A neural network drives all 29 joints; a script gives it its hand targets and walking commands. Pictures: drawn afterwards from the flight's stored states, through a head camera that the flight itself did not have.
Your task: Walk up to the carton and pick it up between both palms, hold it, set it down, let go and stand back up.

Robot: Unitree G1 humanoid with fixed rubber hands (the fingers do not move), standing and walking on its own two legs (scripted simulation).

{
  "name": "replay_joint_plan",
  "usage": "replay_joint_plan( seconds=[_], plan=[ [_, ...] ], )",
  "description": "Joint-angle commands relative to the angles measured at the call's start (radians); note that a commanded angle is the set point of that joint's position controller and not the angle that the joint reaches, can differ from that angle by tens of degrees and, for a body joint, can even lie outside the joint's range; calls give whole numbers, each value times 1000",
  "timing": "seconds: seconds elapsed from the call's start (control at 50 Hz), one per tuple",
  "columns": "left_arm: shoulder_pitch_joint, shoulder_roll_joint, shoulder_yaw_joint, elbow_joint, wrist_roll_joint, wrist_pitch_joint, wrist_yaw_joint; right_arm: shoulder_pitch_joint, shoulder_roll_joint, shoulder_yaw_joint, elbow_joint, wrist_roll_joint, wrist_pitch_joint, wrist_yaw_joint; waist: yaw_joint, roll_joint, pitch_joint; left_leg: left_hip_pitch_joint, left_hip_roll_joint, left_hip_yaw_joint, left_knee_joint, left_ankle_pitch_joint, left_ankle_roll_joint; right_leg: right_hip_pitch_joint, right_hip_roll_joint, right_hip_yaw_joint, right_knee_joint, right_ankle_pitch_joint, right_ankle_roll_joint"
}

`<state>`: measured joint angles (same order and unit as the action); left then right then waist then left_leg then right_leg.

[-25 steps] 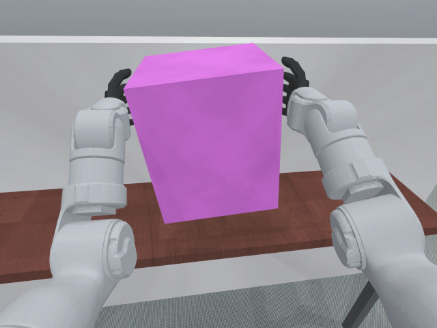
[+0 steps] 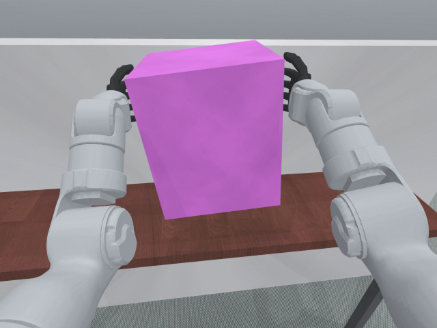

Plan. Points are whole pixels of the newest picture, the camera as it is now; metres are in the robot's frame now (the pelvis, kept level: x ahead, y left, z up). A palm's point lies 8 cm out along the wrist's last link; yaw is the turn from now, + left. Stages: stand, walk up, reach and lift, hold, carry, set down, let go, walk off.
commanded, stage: hold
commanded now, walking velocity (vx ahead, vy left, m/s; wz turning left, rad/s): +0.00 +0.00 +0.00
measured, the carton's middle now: (211, 126) +0.40 +0.00 +0.26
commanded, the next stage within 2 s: none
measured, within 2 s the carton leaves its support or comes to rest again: neither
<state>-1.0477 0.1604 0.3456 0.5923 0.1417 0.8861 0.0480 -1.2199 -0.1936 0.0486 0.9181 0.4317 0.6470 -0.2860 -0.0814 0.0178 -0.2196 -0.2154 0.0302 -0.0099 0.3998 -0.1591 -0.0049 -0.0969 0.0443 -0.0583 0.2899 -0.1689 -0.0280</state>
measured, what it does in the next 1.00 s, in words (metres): stands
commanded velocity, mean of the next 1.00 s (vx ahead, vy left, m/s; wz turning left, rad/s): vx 0.00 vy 0.00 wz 0.00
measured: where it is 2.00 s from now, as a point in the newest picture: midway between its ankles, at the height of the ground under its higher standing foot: outside the picture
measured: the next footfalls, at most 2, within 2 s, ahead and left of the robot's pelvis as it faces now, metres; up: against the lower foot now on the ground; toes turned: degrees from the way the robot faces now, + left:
none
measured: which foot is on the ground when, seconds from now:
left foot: down 0.00-1.00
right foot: down 0.00-1.00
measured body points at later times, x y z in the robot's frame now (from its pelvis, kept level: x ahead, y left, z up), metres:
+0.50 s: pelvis +0.00 +0.00 +0.00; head -0.09 +0.02 +0.44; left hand +0.39 +0.16 +0.31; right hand +0.39 -0.14 +0.33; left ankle +0.04 +0.12 -0.75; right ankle -0.01 -0.10 -0.75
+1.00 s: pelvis +0.00 +0.00 +0.00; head -0.09 +0.01 +0.44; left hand +0.39 +0.16 +0.31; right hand +0.39 -0.14 +0.33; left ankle +0.04 +0.12 -0.75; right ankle -0.01 -0.10 -0.75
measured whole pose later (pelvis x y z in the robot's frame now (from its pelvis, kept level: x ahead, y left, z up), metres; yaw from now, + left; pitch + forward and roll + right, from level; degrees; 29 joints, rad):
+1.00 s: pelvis +0.00 +0.00 +0.00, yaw +0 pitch -1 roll -2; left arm -1.03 0.15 0.34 0.57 0.14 0.90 0.05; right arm -1.21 -0.20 0.06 0.90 0.45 0.67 -0.29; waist -0.08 0.02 -0.23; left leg -0.21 0.02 -0.03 0.41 -0.17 -0.01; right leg -0.09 0.05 -0.03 0.29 -0.17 -0.03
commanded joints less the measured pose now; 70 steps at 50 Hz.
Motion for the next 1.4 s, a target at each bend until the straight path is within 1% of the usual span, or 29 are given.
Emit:
replay_joint_plan(
  seconds=[0.0, 0.22, 0.44, 1.02, 1.38],
  plan=[
    [-947, -619, -313, -236, -193, -109, -130, -790, 674, 114, -304, 182, -4, 136, -10, 40, -324, 177, -56, -39, -27, 171, -38, 16, 25, 70, -39, 185, 85],
    [-943, -630, -331, -273, -202, -104, -122, -775, 669, 127, -320, 196, 4, 137, -13, 54, -336, 189, -52, -45, -18, 202, -48, 18, 31, 69, -33, 197, 84],
    [-933, -631, -336, -293, -196, -95, -121, -766, 668, 137, -328, 207, 12, 138, -10, 52, -330, 198, -49, -48, -13, 224, -51, 22, 35, 71, -31, 211, 84],
    [-942, -624, -318, -253, -188, -98, -128, -783, 668, 123, -313, 201, 15, 134, -9, 43, -321, 181, -52, -50, -19, 191, -44, 19, 27, 79, -38, 199, 83],
    [-948, -630, -320, -255, -193, -100, -125, -784, 662, 122, -309, 205, 16, 137, -10, 49, -328, 182, -49, -54, -17, 200, -48, 16, 29, 80, -38, 195, 79]
  ],
)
